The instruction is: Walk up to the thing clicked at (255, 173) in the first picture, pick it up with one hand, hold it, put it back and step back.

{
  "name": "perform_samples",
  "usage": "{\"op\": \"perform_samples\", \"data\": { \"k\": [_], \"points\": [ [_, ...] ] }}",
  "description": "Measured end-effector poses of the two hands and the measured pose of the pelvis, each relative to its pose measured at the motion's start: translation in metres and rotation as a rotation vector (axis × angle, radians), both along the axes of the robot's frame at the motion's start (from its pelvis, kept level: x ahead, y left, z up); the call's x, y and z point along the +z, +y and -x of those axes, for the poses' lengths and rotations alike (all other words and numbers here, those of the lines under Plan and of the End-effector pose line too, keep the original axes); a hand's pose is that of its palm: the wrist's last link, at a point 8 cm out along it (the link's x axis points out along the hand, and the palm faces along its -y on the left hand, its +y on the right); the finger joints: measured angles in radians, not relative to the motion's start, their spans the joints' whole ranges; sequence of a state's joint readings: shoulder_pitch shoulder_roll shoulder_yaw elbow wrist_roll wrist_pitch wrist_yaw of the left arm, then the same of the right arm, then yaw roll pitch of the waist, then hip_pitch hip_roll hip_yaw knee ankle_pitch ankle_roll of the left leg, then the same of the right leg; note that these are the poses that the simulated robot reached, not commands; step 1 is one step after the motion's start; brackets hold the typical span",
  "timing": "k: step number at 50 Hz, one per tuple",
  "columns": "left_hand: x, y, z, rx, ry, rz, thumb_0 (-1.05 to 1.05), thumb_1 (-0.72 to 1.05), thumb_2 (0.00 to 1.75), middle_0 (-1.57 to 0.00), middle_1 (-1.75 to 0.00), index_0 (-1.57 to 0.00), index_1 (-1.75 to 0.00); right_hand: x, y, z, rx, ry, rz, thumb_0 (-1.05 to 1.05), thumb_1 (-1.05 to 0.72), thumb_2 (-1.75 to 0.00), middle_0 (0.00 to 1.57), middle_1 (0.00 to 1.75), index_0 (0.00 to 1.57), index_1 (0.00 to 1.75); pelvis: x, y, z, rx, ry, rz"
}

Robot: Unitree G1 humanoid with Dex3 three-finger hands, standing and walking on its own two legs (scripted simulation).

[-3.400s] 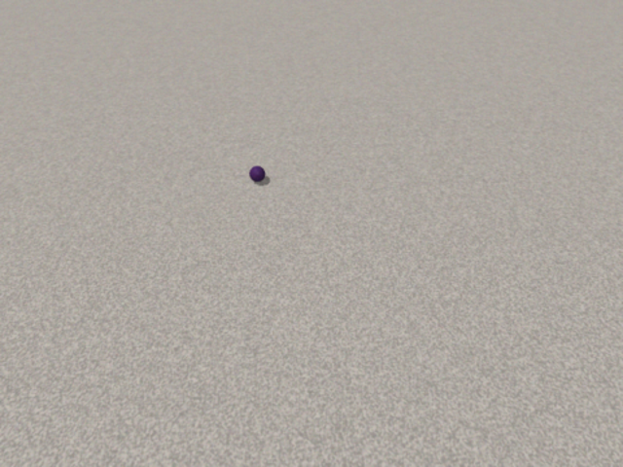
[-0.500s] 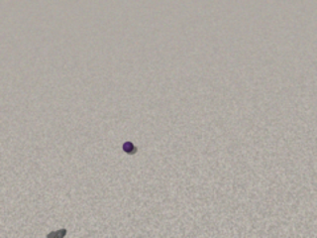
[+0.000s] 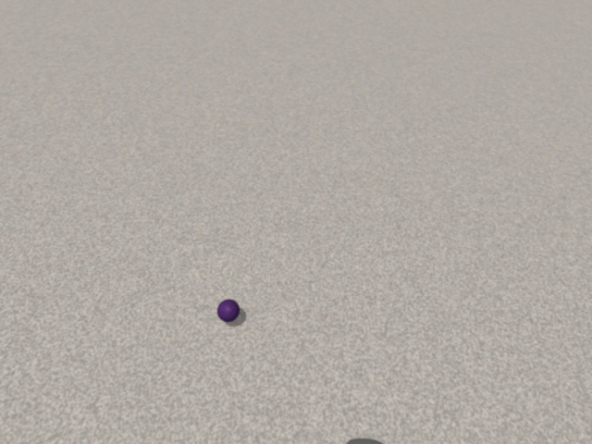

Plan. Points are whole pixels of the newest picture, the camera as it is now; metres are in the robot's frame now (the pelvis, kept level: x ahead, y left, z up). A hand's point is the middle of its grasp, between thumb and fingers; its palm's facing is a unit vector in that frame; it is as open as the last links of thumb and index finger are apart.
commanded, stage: walk up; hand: left
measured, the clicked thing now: (228, 310) +0.68 +0.22 -0.73
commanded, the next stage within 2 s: none
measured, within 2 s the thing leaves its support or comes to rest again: neither
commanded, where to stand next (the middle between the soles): +0.32 -0.01 m, yaw +0 degrees
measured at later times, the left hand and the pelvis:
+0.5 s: hand (140, 396) +0.22 +0.24 -0.11, palm faces -0.02 -0.91 -0.41, open 7.4 cm; pelvis +0.16 -0.03 +0.00, yaw +0 degrees
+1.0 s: hand (154, 353) +0.30 +0.26 -0.16, palm faces -0.05 -0.92 -0.39, open 7.4 cm; pelvis +0.25 -0.01 -0.01, yaw -1 degrees
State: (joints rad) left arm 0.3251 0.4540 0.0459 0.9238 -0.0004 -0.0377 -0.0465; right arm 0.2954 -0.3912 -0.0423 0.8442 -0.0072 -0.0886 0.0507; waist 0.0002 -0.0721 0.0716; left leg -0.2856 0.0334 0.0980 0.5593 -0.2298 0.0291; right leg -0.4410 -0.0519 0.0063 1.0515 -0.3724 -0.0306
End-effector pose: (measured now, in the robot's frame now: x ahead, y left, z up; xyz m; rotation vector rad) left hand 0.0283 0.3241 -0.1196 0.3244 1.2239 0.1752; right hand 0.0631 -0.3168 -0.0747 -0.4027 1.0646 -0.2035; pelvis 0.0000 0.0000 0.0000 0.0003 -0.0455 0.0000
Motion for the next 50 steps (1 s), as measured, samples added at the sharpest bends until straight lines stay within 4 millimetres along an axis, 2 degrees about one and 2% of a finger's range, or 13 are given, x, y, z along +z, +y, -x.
{"op": "perform_samples", "data": {
  "k": [5, 10, 13, 16, 21, 25, 29, 32, 36, 41, 46, 50],
  "points": [
    [0.01, -0.007, -0.049, -0.035, -0.018, 0.012, 0.01, 0.91, 0.9, -0.2, -0.3, -0.2, -0.3, -0.003, -0.001, -0.007, -0.029, 0.051, -0.016, 0.0, -0.9, -0.89, 0.2, 0.3, 0.21, 0.3, 0.006, -0.001, -0.031, -0.007, -0.001, -0.009],
    [0.022, -0.019, -0.104, -0.063, -0.049, -0.009, 0.01, 0.91, 0.9, -0.2, -0.3, -0.2, -0.3, -0.017, -0.014, -0.021, -0.061, 0.098, -0.046, 0.0, -0.9, -0.89, 0.2, 0.3, 0.21, 0.3, 0.004, -0.011, -0.067, -0.011, 0.004, -0.016],
    [0.025, -0.028, -0.138, -0.075, -0.094, -0.045, 0.01, 0.91, 0.9, -0.2, -0.3, -0.2, -0.3, -0.034, -0.027, -0.037, -0.072, 0.12, -0.065, 0.0, -0.9, -0.89, 0.2, 0.3, 0.21, 0.3, -0.005, -0.024, -0.091, -0.01, 0.005, -0.019],
    [0.03, -0.037, -0.163, -0.065, -0.151, -0.069, 0.01, 0.91, 0.9, -0.2, -0.3, -0.2, -0.3, -0.047, -0.034, -0.061, -0.066, 0.141, -0.073, 0.0, -0.9, -0.89, 0.2, 0.3, 0.21, 0.3, -0.009, -0.033, -0.11, -0.006, -0.004, -0.003],
    [0.044, -0.045, -0.18, -0.039, -0.164, -0.071, 0.0, 0.9, 0.9, -0.2, -0.3, -0.2, -0.3, -0.044, -0.032, -0.115, -0.024, 0.113, -0.095, 0.0, -0.91, -0.89, 0.2, 0.3, 0.2, 0.3, 0.001, -0.034, -0.136, -0.003, -0.007, -0.009],
    [0.045, -0.038, -0.185, -0.028, -0.129, -0.073, 0.0, 0.9, 0.9, -0.2, -0.3, -0.2, -0.3, -0.036, -0.028, -0.155, 0.007, 0.079, -0.097, 0.0, -0.91, -0.89, 0.2, 0.3, 0.2, 0.3, 0.004, -0.03, -0.158, -0.002, -0.002, -0.002],
    [0.032, -0.022, -0.192, -0.007, -0.089, -0.069, 0.01, 0.9, 0.9, -0.2, -0.3, -0.2, -0.3, -0.03, -0.02, -0.19, 0.02, 0.066, -0.066, 0.0, -0.91, -0.89, 0.2, 0.3, 0.2, 0.3, 0.0, -0.02, -0.182, 0.0, 0.001, 0.008],
    [0.013, -0.008, -0.204, 0.007, -0.057, -0.058, 0.01, 0.9, 0.9, -0.2, -0.3, -0.2, -0.3, -0.032, -0.011, -0.213, 0.017, 0.046, -0.027, 0.0, -0.91, -0.89, 0.2, 0.3, 0.2, 0.3, -0.01, -0.007, -0.2, 0.005, 0.003, 0.015],
    [-0.003, -0.004, -0.224, 0.008, -0.017, -0.038, 0.01, 0.9, 0.9, -0.2, -0.3, -0.2, -0.3, -0.027, 0.003, -0.23, 0.005, 0.028, -0.023, 0.0, -0.91, -0.89, 0.2, 0.3, 0.2, 0.3, -0.012, 0.0, -0.214, -0.002, 0.001, 0.004],
    [-0.003, -0.01, -0.246, -0.016, 0.006, -0.02, 0.01, 0.91, 0.9, -0.2, -0.3, -0.2, -0.3, -0.02, 0.005, -0.24, -0.009, 0.04, -0.02, 0.0, -0.9, -0.89, 0.2, 0.3, 0.21, 0.3, -0.006, -0.002, -0.231, -0.011, 0.009, 0.001],
    [-0.003, -0.017, -0.26, -0.008, 0.009, -0.051, 0.01, 0.91, 0.9, -0.2, -0.3, -0.2, -0.3, -0.036, -0.008, -0.251, -0.028, 0.063, -0.029, 0.0, -0.9, -0.89, 0.2, 0.3, 0.21, 0.3, -0.013, -0.01, -0.245, -0.015, 0.005, 0.001],
    [0.001, -0.026, -0.271, 0.0, 0.01, -0.056, 0.01, 0.91, 0.9, -0.2, -0.3, -0.2, -0.3, -0.048, -0.006, -0.263, -0.053, 0.087, -0.061, 0.0, -0.9, -0.89, 0.2, 0.3, 0.21, 0.3, -0.012, -0.014, -0.254, -0.015, 0.004, -0.003]
  ]
}}
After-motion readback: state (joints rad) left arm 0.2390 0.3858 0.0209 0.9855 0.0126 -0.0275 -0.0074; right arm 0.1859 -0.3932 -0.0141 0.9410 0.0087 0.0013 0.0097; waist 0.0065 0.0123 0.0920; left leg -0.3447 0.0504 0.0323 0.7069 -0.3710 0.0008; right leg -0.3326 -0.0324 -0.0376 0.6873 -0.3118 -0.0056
